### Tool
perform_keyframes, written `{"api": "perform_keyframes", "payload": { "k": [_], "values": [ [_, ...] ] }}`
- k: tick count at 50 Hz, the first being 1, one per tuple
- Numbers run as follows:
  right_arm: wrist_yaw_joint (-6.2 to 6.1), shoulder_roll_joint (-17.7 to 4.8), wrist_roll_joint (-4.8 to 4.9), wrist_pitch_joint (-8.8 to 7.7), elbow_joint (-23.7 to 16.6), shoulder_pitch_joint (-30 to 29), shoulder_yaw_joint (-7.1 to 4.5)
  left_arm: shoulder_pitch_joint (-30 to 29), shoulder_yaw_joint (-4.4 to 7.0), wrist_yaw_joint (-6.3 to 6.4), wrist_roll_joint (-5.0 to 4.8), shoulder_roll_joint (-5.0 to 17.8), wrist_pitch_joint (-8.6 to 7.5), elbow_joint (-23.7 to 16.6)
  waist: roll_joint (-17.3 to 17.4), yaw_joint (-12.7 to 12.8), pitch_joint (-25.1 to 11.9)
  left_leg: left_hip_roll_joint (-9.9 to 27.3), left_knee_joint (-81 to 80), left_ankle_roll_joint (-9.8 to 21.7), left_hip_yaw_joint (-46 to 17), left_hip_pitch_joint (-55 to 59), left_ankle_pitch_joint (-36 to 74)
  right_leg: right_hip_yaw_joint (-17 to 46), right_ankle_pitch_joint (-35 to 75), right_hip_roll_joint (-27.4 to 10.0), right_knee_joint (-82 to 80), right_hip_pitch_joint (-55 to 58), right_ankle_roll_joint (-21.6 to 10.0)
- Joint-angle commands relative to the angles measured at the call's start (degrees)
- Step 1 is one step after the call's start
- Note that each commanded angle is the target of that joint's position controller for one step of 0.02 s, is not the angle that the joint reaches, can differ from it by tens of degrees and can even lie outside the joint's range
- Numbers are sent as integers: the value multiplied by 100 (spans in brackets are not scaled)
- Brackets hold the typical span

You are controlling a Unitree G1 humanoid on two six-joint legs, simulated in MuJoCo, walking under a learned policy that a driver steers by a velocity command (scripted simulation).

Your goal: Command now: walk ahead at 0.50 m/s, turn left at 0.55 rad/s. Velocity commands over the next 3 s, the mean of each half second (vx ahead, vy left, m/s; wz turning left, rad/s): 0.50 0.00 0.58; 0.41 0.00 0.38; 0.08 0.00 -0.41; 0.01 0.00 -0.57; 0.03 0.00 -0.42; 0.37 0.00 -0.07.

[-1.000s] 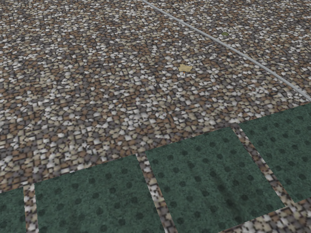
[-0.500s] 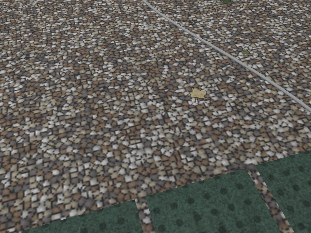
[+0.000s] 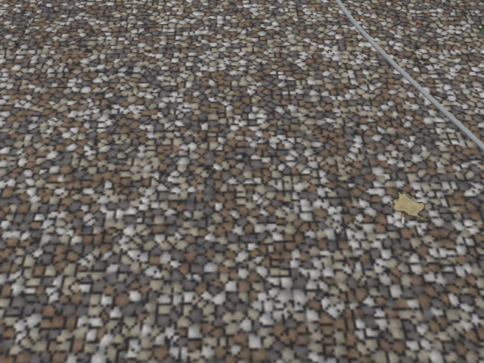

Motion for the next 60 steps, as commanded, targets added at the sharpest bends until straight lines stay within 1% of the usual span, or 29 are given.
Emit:
{"api": "perform_keyframes", "payload": {
  "k": [1,3,6,9,12,15,17,18,19,20,21,23,24,26,29,35,38,40,41,43,44,45,46,47,49,51,53,56,60],
  "values": [
    [-51,-508,-36,-72,-436,116,-98,-86,225,27,106,728,-64,-601,0,134,-655,1606,-1623,1224,-2346,1548,1317,413,383,-481,-425,-1406,44],
    [-110,-667,-5,-85,-452,194,-134,-113,213,50,165,576,58,-692,75,203,-488,1481,-1757,1235,-2006,1040,1694,264,573,-473,-1002,-1287,226],
    [-226,-881,27,-60,-424,497,-197,-791,163,80,201,437,110,-952,226,6,-292,1181,-1774,1028,-1611,705,1692,120,1636,-279,-2280,-1285,406],
    [-265,-869,62,3,-398,766,-197,-1397,112,30,140,321,80,-1148,453,-266,-273,954,-1607,736,-1517,645,1145,74,2633,30,-3549,-900,383],
    [-269,-860,89,43,-339,1006,-192,-1774,139,-32,61,449,34,-1350,575,-413,-273,1116,-1343,650,-1929,981,763,179,2696,176,-4070,-758,329],
    [-311,-857,80,94,-365,1020,-198,-1734,221,-104,45,671,-65,-1427,691,-304,-320,1321,-840,565,-2490,1524,635,314,2091,236,-4455,-564,161],
    [-319,-771,65,123,-462,817,-172,-1042,319,-85,61,819,-127,-1271,819,97,-553,1129,-257,390,-2554,1499,1064,184,1952,265,-4812,402,-74],
    [-291,-523,22,99,-573,684,-80,-308,404,-49,152,1040,-152,-1170,631,457,-1149,847,790,197,-2256,1046,1077,583,1980,-271,-4665,1688,-379],
    [-285,-194,48,55,-710,1111,23,578,528,4,261,1511,-125,-1089,-458,545,-2056,155,2699,-224,-1481,-578,-232,2273,1622,-1543,-4654,3845,-1089],
    [-284,-309,136,18,-784,1540,68,855,535,-43,145,1438,-41,-916,-1924,398,-2385,82,3956,-367,-1181,-1973,-2493,4319,363,-2374,-5186,4542,-1607],
    [-278,-853,178,39,-676,1293,-58,567,402,-34,74,915,3,-1051,-1106,475,-1598,476,4537,-417,-1296,-2448,-2126,3940,-433,-2219,-5362,3902,-1396],
    [-257,-876,55,108,-833,540,-98,42,285,-18,120,614,107,-1092,-298,369,-517,849,4417,-472,-948,-2280,-1271,2396,385,-1687,-5625,2361,-1036],
    [-239,-790,28,132,-868,462,-121,-127,242,-21,145,507,111,-1064,-360,225,-295,1023,4156,-466,-932,-2091,-1045,1917,808,-1469,-5787,1885,-957],
    [-194,-525,92,200,-879,581,-84,-210,252,-47,144,516,76,-990,-572,83,-182,1164,3926,-482,-763,-1738,-838,1216,1324,-1248,-6083,1366,-936],
    [-197,-417,52,250,-1038,337,-56,-114,337,-54,128,737,15,-836,-417,74,-154,1252,3428,-583,-747,-1974,-362,610,2127,-1312,-6272,1427,-1082],
    [-22,-281,52,164,-1240,-561,26,103,397,8,87,996,126,-610,-315,387,-22,1182,1616,-552,-347,-1797,1090,-494,2640,-1195,-6240,1845,-848],
    [77,-274,79,166,-1441,-1014,44,336,436,15,12,1153,207,-488,-322,528,153,1111,1053,-441,-107,-1725,924,-706,2616,-1351,-6173,2207,-764],
    [107,-257,26,141,-1559,-1125,42,448,429,1,-62,1192,293,-372,-306,457,234,886,655,-286,28,-1344,397,-739,3812,-1418,-5804,2289,-732],
    [107,-328,-19,119,-1557,-958,1,455,433,4,-98,1269,327,-328,-418,298,74,684,499,-175,142,-921,145,-751,4874,-1419,-5431,2364,-690],
    [48,-735,-108,68,-1165,352,-214,373,376,17,-158,1246,361,-261,-382,-485,-705,310,-380,118,302,1111,1201,-974,5765,-1054,-3862,2019,-385],
    [-64,-1195,-214,86,-992,1083,-321,429,233,7,0,921,310,-369,71,-730,-1421,1196,10,397,-565,2875,3409,-983,3823,-684,-2394,807,-80],
    [-148,-1604,-358,98,-1080,1024,-267,1241,-36,-119,156,253,236,-409,1462,-209,-2452,3245,328,1586,-2881,4790,5727,-511,-1760,180,-106,-1172,331],
    [-125,-1286,-307,130,-1115,1319,-233,1115,116,-120,-78,866,210,-143,859,-701,-3309,3270,16,1699,-3132,4445,5358,734,-1923,249,511,-1061,324],
    [-94,-1101,-229,117,-1001,996,-168,516,198,-107,-256,1066,251,-332,724,-629,-2411,2909,-131,1388,-2136,3865,5107,647,-1609,-21,451,-1504,292],
    [-85,-647,-97,60,-918,221,-25,233,183,15,-73,869,402,-330,458,-187,-1254,2369,-644,905,-1313,2353,3879,337,-825,-390,-320,-1444,361],
    [-74,-497,-216,-6,-853,-256,7,697,205,87,-31,702,663,-163,579,243,-1049,2177,-1173,825,-707,1059,3525,224,-251,-405,-500,-378,481],
    [-125,-587,-288,-67,-809,-580,-27,774,230,163,-19,605,800,-221,701,400,-890,2178,-1433,878,-307,638,3333,127,62,-324,-711,-245,575],
    [-282,-694,-246,-17,-647,-568,-76,340,255,188,36,586,887,-480,673,290,-734,2259,-1631,837,-21,749,2397,122,587,-428,-1244,-552,560],
    [-416,-799,-203,142,-489,-530,-116,-168,255,80,37,545,958,-779,644,95,-572,2356,-1740,795,173,958,1221,-43,814,-471,-1994,-581,474]
  ]
}}
Next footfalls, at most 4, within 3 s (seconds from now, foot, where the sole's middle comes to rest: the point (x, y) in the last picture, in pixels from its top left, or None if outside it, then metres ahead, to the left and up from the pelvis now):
0.36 right None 0.39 -0.11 -0.77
0.88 left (159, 333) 0.53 0.25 -0.77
1.38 right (243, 299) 0.63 0.02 -0.77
1.86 left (163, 304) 0.61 0.25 -0.77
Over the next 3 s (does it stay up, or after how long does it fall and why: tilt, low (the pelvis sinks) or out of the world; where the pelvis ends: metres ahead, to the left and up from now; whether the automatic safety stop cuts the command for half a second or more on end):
stays up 0.70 0.09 0.02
